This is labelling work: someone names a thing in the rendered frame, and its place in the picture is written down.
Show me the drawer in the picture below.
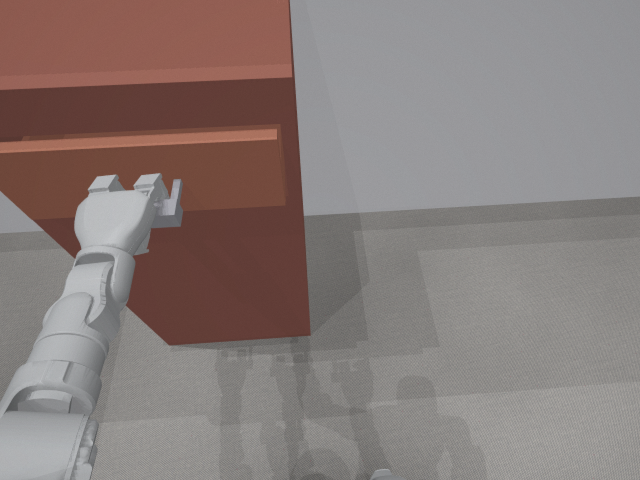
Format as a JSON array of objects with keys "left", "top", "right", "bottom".
[{"left": 0, "top": 124, "right": 286, "bottom": 220}]

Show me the left robot forearm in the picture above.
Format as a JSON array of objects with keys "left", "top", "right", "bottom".
[{"left": 0, "top": 245, "right": 135, "bottom": 419}]

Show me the robot left upper arm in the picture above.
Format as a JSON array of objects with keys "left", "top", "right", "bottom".
[{"left": 0, "top": 411, "right": 99, "bottom": 480}]

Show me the handle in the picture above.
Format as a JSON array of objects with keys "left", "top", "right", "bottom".
[{"left": 151, "top": 179, "right": 183, "bottom": 228}]

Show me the cabinet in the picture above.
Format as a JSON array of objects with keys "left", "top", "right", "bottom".
[{"left": 0, "top": 0, "right": 311, "bottom": 345}]

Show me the robot left hand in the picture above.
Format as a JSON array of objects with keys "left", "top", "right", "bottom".
[{"left": 74, "top": 173, "right": 170, "bottom": 257}]

